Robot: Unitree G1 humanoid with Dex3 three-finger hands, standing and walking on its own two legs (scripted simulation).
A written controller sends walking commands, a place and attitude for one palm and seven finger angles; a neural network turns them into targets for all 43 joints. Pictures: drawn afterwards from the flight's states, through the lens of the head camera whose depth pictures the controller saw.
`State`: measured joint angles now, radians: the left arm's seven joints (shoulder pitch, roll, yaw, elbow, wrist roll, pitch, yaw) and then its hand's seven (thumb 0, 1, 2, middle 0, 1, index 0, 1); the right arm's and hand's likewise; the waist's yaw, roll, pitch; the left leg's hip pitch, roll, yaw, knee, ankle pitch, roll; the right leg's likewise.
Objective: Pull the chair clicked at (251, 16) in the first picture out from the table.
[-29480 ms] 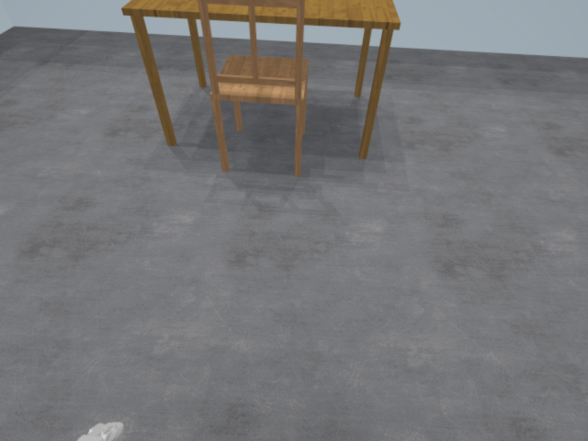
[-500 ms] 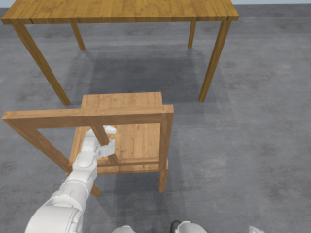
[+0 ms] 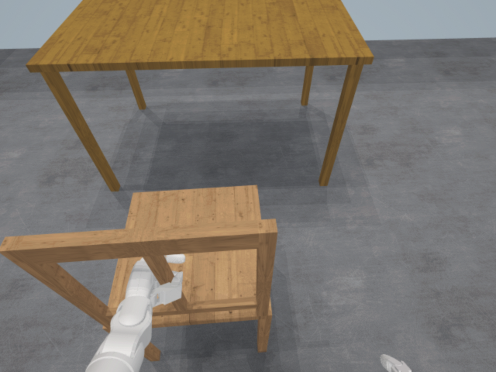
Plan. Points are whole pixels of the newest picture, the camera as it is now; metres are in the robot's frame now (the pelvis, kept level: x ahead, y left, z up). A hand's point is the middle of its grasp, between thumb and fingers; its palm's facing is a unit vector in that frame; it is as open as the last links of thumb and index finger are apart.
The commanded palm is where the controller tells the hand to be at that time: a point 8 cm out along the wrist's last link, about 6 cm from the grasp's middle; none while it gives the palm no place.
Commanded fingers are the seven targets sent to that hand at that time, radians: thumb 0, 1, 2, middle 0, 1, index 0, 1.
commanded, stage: stop walking, hand still on the chair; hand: left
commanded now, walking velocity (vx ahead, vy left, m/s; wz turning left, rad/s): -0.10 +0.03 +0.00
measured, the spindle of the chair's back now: (169, 283) +0.29 +0.17 -0.10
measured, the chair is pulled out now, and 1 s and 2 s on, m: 0.59 0.60 0.60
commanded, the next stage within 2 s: open the thumb and straighten the fingers in 0.58 s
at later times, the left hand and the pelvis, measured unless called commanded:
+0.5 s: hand (171, 287) +0.27 +0.16 -0.07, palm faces -0.01 -0.99 -0.17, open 5.6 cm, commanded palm +0.25 +0.21 -0.05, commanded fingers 0.00 0.90 0.90 -0.50 -1.45 -0.50 -1.45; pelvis +0.03 +0.03 +0.00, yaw +0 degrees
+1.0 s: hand (165, 281) +0.28 +0.17 -0.06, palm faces +0.00 -0.99 -0.15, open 10.1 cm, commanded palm +0.25 +0.22 -0.04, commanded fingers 0.00 -0.55 0.20 -0.32 -0.94 -0.32 -0.94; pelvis +0.03 +0.03 -0.01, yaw +1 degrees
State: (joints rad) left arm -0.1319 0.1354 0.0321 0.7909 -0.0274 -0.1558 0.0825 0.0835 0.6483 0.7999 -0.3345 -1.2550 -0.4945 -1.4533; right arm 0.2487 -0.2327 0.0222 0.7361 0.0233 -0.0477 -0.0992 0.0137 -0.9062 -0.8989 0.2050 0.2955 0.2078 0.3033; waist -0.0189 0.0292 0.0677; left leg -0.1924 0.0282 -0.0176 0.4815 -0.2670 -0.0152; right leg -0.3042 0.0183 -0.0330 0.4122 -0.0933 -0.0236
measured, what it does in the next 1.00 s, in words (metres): stands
